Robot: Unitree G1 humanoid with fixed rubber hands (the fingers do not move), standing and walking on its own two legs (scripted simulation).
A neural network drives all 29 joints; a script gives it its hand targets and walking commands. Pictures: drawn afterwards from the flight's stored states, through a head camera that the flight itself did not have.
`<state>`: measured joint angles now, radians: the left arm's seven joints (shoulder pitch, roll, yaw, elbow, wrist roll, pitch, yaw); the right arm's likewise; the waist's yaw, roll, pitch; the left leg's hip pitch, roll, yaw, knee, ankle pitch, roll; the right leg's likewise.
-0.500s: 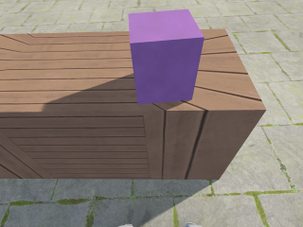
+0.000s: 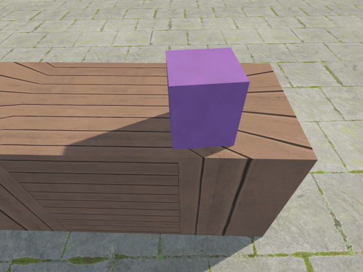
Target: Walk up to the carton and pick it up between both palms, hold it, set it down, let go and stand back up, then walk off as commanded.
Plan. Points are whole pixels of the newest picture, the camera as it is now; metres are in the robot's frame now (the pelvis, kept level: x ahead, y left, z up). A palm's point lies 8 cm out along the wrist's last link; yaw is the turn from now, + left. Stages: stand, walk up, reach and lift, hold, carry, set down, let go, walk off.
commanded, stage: walk up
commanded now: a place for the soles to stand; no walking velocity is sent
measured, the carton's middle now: (201, 99) +0.64 -0.02 +0.03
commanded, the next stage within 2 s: none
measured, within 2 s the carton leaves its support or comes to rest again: neither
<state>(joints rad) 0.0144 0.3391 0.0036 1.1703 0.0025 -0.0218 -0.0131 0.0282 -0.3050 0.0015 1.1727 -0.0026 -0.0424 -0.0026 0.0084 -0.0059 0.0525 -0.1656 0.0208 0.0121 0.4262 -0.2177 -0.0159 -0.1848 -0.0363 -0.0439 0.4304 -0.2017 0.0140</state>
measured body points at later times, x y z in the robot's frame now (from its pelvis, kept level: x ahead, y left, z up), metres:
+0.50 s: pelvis +0.05 -0.02 -0.02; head +0.06 -0.02 +0.43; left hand +0.10 +0.31 -0.14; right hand +0.10 -0.33 -0.15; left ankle +0.01 +0.13 -0.74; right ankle +0.03 -0.13 -0.74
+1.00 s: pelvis +0.18 -0.03 -0.04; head +0.21 -0.04 +0.40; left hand +0.26 +0.29 -0.16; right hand +0.28 -0.34 -0.15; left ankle +0.24 +0.09 -0.74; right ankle +0.21 -0.15 -0.73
